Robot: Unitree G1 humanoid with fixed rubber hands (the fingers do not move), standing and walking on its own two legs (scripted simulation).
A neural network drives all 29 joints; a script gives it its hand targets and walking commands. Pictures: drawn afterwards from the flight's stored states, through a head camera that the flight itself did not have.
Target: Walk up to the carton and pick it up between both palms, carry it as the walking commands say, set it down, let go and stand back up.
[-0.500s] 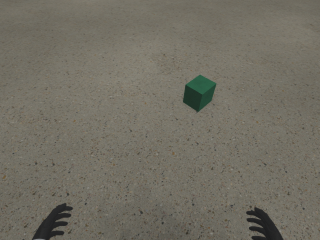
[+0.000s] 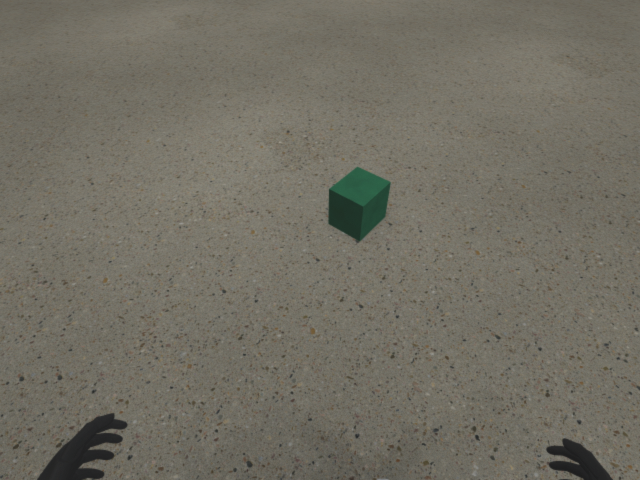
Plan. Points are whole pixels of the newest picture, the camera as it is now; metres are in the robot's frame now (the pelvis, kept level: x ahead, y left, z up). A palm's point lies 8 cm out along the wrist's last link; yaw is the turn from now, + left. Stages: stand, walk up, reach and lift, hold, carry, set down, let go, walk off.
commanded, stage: walk up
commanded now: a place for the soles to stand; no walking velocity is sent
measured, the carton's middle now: (358, 203) +1.31 -0.19 -0.65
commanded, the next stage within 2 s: none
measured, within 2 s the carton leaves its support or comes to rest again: neither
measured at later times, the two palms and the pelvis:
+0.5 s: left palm (97, 366) +0.30 +0.32 -0.05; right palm (568, 409) +0.22 -0.31 -0.04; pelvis +0.15 +0.02 +0.02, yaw -6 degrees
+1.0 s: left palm (161, 268) +0.44 +0.26 -0.01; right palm (551, 320) +0.37 -0.37 -0.07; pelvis +0.32 -0.05 +0.02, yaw -9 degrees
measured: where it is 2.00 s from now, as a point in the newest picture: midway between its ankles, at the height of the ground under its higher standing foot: (333, 364)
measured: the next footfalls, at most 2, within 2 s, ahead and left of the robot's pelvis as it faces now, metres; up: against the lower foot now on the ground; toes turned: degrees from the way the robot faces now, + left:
left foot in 0.40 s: +0.21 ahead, +0.15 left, +0.00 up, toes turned +0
right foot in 0.76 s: +0.41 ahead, -0.14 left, +0.00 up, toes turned -10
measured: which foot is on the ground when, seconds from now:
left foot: up 0.00-0.38, down 0.40-0.78, up 0.80-1.00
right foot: down 0.00-0.40, up 0.42-0.74, down 0.76-1.00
